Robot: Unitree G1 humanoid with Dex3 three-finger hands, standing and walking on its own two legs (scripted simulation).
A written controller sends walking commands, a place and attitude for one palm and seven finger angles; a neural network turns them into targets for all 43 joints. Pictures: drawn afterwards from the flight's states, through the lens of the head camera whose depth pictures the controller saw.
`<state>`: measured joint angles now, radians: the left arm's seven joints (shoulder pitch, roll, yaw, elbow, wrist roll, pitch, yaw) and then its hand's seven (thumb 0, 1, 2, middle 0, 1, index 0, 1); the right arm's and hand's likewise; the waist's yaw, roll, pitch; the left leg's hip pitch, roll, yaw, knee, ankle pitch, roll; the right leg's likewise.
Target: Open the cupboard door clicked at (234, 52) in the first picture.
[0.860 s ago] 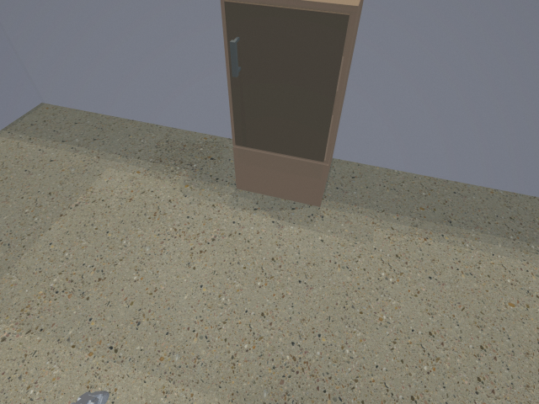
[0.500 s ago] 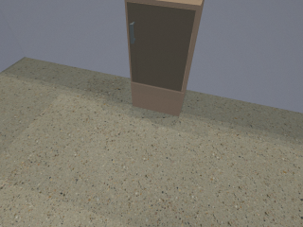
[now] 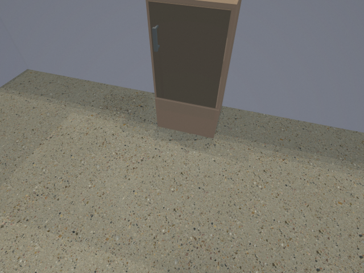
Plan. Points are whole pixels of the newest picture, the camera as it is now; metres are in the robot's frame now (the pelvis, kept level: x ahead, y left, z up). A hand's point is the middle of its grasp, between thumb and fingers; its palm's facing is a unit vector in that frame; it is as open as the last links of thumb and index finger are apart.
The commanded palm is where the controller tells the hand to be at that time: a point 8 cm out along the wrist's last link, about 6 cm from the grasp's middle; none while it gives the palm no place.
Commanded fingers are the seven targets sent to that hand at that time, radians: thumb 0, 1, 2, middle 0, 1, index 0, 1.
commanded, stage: look at it before walking up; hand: left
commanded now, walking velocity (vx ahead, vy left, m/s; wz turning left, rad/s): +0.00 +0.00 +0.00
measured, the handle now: (156, 38) +1.25 +0.21 -0.04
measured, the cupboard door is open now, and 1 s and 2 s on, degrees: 0 0 0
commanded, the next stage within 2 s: walk to a spot facing it in 0.58 s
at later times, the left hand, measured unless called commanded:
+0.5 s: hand out of the picture +0.08 +0.25 -0.16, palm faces -0.02 -0.94 -0.33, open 7.4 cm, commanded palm none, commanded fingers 0.00 0.90 0.90 -0.20 -0.30 -0.20 -0.30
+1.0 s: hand out of the picture +0.03 +0.24 -0.19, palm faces +0.14 -0.97 -0.21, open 7.4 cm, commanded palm none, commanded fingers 0.00 0.90 0.90 -0.20 -0.30 -0.20 -0.30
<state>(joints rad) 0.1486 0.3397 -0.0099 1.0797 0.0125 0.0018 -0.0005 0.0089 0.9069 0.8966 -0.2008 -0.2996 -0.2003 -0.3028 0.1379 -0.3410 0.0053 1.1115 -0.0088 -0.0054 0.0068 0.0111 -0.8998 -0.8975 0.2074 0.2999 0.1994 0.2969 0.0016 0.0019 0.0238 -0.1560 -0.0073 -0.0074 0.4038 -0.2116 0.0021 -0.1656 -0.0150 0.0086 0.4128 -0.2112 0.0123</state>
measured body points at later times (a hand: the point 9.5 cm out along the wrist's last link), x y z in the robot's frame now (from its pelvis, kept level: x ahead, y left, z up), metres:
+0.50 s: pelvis +0.01 +0.00 +0.00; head +0.00 +0.00 +0.45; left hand +0.08 +0.29 -0.13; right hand +0.09 -0.30 -0.13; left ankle +0.01 +0.12 -0.74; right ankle +0.01 -0.13 -0.74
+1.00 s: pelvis +0.04 +0.03 -0.01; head +0.04 +0.06 +0.44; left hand +0.02 +0.29 -0.17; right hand +0.09 -0.23 -0.15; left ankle +0.04 +0.13 -0.74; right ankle +0.01 -0.13 -0.74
